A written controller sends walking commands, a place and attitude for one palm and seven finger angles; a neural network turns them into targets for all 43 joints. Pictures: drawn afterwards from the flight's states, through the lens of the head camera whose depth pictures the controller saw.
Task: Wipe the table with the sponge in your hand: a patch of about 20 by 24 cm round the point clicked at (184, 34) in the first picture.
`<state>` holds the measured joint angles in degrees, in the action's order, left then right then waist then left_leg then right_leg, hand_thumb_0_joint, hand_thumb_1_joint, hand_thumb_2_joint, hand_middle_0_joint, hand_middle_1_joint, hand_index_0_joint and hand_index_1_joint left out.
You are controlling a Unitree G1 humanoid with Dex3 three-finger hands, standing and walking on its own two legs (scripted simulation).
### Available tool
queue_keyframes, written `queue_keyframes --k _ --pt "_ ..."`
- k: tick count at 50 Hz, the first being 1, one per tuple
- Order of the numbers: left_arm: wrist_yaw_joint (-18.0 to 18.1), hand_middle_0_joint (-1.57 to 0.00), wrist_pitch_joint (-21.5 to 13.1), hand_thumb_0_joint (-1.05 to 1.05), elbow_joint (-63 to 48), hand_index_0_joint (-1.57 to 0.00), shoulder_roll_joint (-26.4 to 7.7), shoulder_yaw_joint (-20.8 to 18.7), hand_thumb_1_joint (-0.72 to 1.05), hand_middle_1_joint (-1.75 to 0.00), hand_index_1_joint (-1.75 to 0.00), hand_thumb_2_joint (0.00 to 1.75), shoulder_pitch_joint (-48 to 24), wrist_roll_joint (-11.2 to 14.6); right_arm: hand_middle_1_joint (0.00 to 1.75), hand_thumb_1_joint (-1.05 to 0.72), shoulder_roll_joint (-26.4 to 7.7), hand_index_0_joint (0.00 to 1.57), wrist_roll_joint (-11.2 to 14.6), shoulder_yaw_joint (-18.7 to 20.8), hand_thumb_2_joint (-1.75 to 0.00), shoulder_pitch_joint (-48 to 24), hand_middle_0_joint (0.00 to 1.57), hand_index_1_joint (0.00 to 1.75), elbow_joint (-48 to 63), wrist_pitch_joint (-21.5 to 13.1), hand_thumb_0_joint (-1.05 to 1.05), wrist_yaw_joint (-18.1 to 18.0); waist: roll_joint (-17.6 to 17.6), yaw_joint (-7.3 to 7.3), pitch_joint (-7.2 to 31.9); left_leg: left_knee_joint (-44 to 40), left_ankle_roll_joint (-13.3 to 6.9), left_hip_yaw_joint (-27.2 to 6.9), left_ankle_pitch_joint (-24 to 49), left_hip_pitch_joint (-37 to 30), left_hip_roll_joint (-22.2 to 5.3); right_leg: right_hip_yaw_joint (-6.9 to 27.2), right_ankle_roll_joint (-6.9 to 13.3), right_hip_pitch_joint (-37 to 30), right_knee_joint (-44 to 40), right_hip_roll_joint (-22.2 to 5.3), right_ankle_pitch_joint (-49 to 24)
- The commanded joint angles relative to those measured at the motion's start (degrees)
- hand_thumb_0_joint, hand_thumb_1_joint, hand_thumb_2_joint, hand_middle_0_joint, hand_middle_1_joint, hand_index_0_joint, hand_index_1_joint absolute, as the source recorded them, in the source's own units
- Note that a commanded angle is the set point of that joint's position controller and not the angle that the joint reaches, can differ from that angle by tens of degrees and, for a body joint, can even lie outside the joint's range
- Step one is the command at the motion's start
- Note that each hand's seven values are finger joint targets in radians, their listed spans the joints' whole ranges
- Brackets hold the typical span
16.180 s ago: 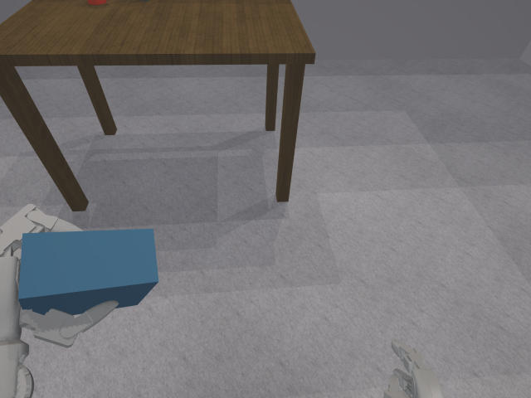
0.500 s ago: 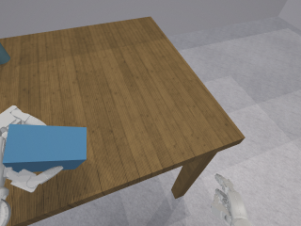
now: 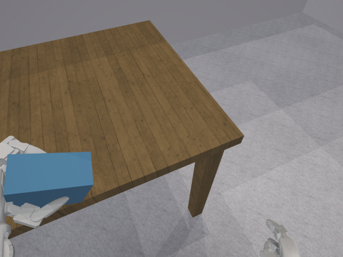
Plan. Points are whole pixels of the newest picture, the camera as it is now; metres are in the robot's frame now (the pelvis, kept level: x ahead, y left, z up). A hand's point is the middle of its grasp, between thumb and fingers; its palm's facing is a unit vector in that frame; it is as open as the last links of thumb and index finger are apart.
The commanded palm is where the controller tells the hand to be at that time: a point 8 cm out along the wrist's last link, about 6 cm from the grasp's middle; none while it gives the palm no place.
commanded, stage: come to a stop and stand still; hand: left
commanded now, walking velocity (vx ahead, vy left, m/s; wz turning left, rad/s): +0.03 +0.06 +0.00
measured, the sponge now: (63, 181) +0.24 +0.21 +0.11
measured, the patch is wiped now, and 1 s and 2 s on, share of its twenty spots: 0.00 0.00 0.00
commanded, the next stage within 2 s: look again from close up in 0.78 s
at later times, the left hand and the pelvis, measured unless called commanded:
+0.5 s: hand out of the picture +0.16 +0.32 +0.15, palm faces +0.45 -0.81 -0.38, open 10.5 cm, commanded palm +0.11 +0.35 +0.17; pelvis -0.05 +0.07 -0.01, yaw +1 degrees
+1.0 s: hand out of the picture +0.19 +0.37 +0.18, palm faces +0.51 -0.74 -0.44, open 10.5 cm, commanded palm +0.10 +0.36 +0.17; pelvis -0.06 +0.08 -0.01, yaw +0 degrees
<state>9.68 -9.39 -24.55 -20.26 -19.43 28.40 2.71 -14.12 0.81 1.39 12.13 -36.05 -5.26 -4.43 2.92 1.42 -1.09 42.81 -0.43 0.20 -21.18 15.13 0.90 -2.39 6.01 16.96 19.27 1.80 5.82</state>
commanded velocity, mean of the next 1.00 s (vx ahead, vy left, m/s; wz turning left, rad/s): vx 0.00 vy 0.00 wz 0.00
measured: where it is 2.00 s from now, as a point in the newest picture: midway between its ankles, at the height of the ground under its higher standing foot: outside the picture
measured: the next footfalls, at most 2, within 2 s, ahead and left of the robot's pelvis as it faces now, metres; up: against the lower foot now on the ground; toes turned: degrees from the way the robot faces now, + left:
left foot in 0.26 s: -0.02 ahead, +0.17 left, +0.00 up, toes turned +3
right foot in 0.50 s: +0.00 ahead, -0.03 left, +0.00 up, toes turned +2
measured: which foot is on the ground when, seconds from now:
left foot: up 0.00-0.24, down 0.26-1.00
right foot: down 0.00-0.32, up 0.34-0.48, down 0.50-1.00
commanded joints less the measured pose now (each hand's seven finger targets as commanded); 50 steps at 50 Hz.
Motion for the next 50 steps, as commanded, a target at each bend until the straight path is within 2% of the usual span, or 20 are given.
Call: queue_keyframes --k 1,6,7,11,14,16,17,18,21,24,27,28,30,36,43,44,45,46,49,50 --pt "2.76 -1.20 -5.46 0.00 -17.56 -1.20 -14.17 -11.91 0.10 -1.60 -1.60 1.30 -2.80 0.17 0.30 -0.90 -3.81 0.20 -0.03 1.67 -0.90 -6.76 0.20 0.30 9.77 -2.71 0.00 -0.06 3.33 -3.52 12.38 -6.19 -0.85 0.41 -1.42 8.53 -0.95 20.08 -5.21 -23.40 -4.52 -18.80 -9.35" --pt "2.04 -1.20 -4.00 0.00 -13.67 -1.20 -11.20 -10.57 0.10 -1.60 -1.60 1.30 2.69 0.19 0.30 -0.90 -3.53 0.20 0.58 1.90 -0.90 -4.49 0.20 0.30 9.55 -1.69 0.00 0.58 5.95 -2.73 10.40 -14.03 -0.82 2.80 1.60 1.14 0.01 17.66 -4.06 -13.20 -8.75 -15.92 12.09" --pt "1.78 -1.20 -3.82 0.00 -13.54 -1.20 -9.64 -9.02 0.10 -1.60 -1.60 1.30 2.53 0.32 0.30 -0.90 -3.13 0.20 0.35 1.51 -0.90 -3.63 0.20 0.30 9.62 -1.24 0.00 0.72 6.44 -2.24 10.74 -16.20 -1.02 3.86 3.04 -1.14 0.44 14.59 -4.47 -11.61 -9.45 -14.80 16.86" --pt "0.62 -1.20 -3.34 0.00 -15.29 -1.20 -9.52 -7.15 0.10 -1.60 -1.60 1.30 -1.60 0.20 0.30 -0.90 -4.52 0.20 0.64 2.10 -0.90 -3.31 0.20 0.30 10.39 -1.62 0.00 0.28 2.49 -1.73 7.20 -23.53 -2.42 3.60 5.37 -11.85 -2.97 10.80 -5.51 -0.43 -8.54 -9.27 23.98" --pt "-0.32 -1.20 -3.28 0.00 -17.30 -1.20 -9.00 -4.97 0.10 -1.60 -1.60 1.30 -8.03 0.00 0.30 -0.90 -6.34 0.20 0.72 2.57 -0.90 -2.93 0.20 0.30 11.28 -1.44 0.00 0.65 -6.24 -1.39 3.60 -28.43 -4.39 -3.43 0.74 -7.38 -8.69 6.25 -6.98 -0.21 2.06 -2.90 22.93" --pt "-0.57 -1.20 -2.41 0.00 -17.91 -1.20 -10.01 -6.02 0.10 -1.60 -1.60 1.30 -10.96 -0.47 0.30 -0.90 -5.12 0.20 1.27 1.47 -0.90 -5.04 0.20 0.30 11.08 -2.09 0.00 0.81 -21.61 -1.90 -1.03 -36.71 -7.26 -8.86 -17.93 6.82 -14.29 1.14 -7.30 -3.13 21.36 1.07 18.19" --pt "-0.68 -1.20 -2.32 0.00 -17.19 -1.20 -9.04 -4.73 0.10 -1.60 -1.60 1.30 -14.06 -0.77 0.30 -0.90 -3.40 0.20 0.95 1.10 -0.90 -5.45 0.20 0.30 11.24 -2.54 0.00 0.95 -21.22 -1.33 -3.94 -37.50 -8.37 -10.75 -15.35 13.43 -15.26 1.36 -7.24 -5.45 29.62 0.80 15.82" --pt "-0.84 -1.20 -2.43 0.00 -15.57 -1.20 -9.93 -5.51 0.10 -1.60 -1.60 1.30 -14.57 -1.04 0.30 -0.90 -3.50 0.20 0.67 1.76 -0.90 -5.05 0.20 0.30 10.91 -3.06 0.00 1.31 -17.16 -1.43 -4.97 -34.31 -8.51 -8.56 -6.57 11.90 -14.79 1.91 -6.96 -3.99 31.53 0.22 15.12" --pt "-1.28 -1.20 -2.32 0.00 -16.65 -1.20 -9.69 -5.41 0.10 -1.60 -1.60 1.30 -13.38 -1.17 0.30 -0.90 -4.36 0.20 0.51 1.57 -0.90 -4.26 0.20 0.30 10.26 -4.89 0.00 2.78 -11.37 -2.04 -2.38 -27.14 -6.20 -3.28 5.53 -0.10 -12.57 -0.68 -6.00 -0.81 17.80 -1.07 15.65" --pt "-1.72 -1.20 -2.88 0.00 -16.98 -1.20 -9.62 -5.48 0.10 -1.60 -1.60 1.30 -13.52 -1.04 0.30 -0.90 -4.19 0.20 0.22 0.60 -0.90 -3.72 0.20 0.30 10.24 -4.85 0.00 3.36 -12.00 -1.49 -1.75 -23.16 -4.73 -8.01 8.89 2.09 -11.64 0.05 -5.42 -9.52 1.74 -2.27 7.36" --pt "-1.76 -1.20 -4.11 0.00 -17.28 -1.20 -9.63 -6.20 0.10 -1.60 -1.60 1.30 -13.44 -0.81 0.30 -0.90 -3.75 0.20 0.23 0.34 -0.90 -3.80 0.20 0.30 9.98 -5.10 0.00 3.89 -7.31 -0.72 2.64 -19.05 -2.08 -4.85 9.35 3.31 -7.42 3.55 -3.82 -16.79 0.04 -5.46 -2.35" --pt "-1.65 -1.20 -3.67 0.00 -17.20 -1.20 -9.80 -6.76 0.10 -1.60 -1.60 1.30 -10.07 -0.41 0.30 -0.90 -4.23 0.20 0.77 1.80 -0.90 -2.88 0.20 0.30 10.94 -5.14 0.00 3.97 -0.06 -0.99 5.14 -16.15 -1.17 -3.01 8.38 1.34 -4.86 9.16 -2.11 -15.41 1.15 -7.67 -0.40" --pt "-1.44 -1.20 -3.56 0.00 -17.63 -1.20 -10.37 -8.41 0.10 -1.60 -1.60 1.30 -3.67 1.15 0.30 -0.90 -4.16 0.20 0.72 2.00 -0.90 -2.88 0.20 0.30 11.48 -4.10 0.00 3.72 3.27 -1.27 5.38 -12.93 -0.70 -1.93 9.14 -2.77 -2.70 12.96 0.94 -9.13 -1.26 -11.76 1.96" --pt "-0.25 -1.20 -4.49 0.00 -20.75 -1.20 -12.65 -11.18 0.10 -1.60 -1.60 1.30 -1.27 1.20 0.30 -0.90 -3.53 0.20 0.68 0.87 -0.90 -5.57 0.20 0.30 11.52 -2.44 0.00 2.24 -9.15 -1.34 7.83 -20.97 -1.86 -6.47 22.66 -5.82 -9.32 3.73 -4.16 -10.32 6.62 -4.79 -3.76" --pt "-0.08 -1.20 -4.33 0.00 -20.89 -1.20 -10.98 -8.37 0.10 -1.60 -1.60 1.30 -2.72 0.76 0.30 -0.90 -4.04 0.20 0.99 1.95 -0.90 -3.67 0.20 0.30 11.64 -3.02 0.00 2.36 -10.27 -1.20 8.27 -18.44 -0.44 -5.30 31.48 -8.10 -9.18 2.09 -3.90 -11.35 5.71 -4.88 -5.63" --pt "-1.39 -1.20 -10.34 0.00 -28.83 -1.20 -54.95 -41.02 0.10 -1.60 -1.60 1.30 -58.86 -8.54 0.30 -0.90 -6.24 0.20 -3.45 2.48 -0.90 2.59 0.20 0.30 9.46 -7.14 0.00 2.67 -2.39 -5.59 3.11 -10.13 -1.66 0.01 27.92 2.64 -7.19 7.31 -4.95 -4.66 3.06 -5.44 -9.11" --pt "-4.20 -1.20 -7.66 0.00 4.47 -1.20 -19.94 -18.06 0.10 -1.60 -1.60 1.30 -25.60 -2.55 0.30 -0.90 -0.62 0.20 -1.42 0.52 -0.90 -2.08 0.20 0.30 6.84 -7.43 0.00 3.00 -1.52 -3.20 11.91 -13.76 -0.29 -1.24 27.27 -4.97 -1.80 10.40 0.51 -8.60 5.51 -8.63 -16.86" --pt "-3.36 -1.20 -7.39 0.00 -5.35 -1.20 -14.98 -14.10 0.10 -1.60 -1.60 1.30 -17.26 -0.07 0.30 -0.90 -3.28 0.20 0.72 2.16 -0.90 -2.49 0.20 0.30 11.36 -6.92 0.00 3.50 -9.88 -3.36 12.55 -16.96 1.51 -0.51 32.46 -10.67 -3.50 8.85 -0.36 -10.30 9.49 -7.11 -20.54" --pt "-4.04 -1.20 -7.06 0.00 -8.13 -1.20 -8.84 -6.39 0.10 -1.60 -1.60 1.30 -11.38 -0.13 0.30 -0.90 -5.10 0.20 0.38 2.30 -0.90 -2.63 0.20 0.30 11.69 -6.97 0.00 4.83 -15.28 -3.21 13.27 -16.40 0.07 -1.25 37.48 -13.02 -7.28 6.01 -3.86 -7.65 8.75 -5.56 -10.22" --pt "-4.23 -1.20 -6.67 0.00 -9.94 -1.20 -6.53 -3.58 0.10 -1.60 -1.60 1.30 -9.19 -0.29 0.30 -0.90 -5.00 0.20 0.42 1.93 -0.90 -3.49 0.20 0.30 12.39 -6.65 0.00 5.51 -13.20 -3.28 11.93 -17.09 -0.26 -1.51 35.26 -9.99 -7.74 5.06 -4.23 -8.80 8.30 -5.26 -8.66"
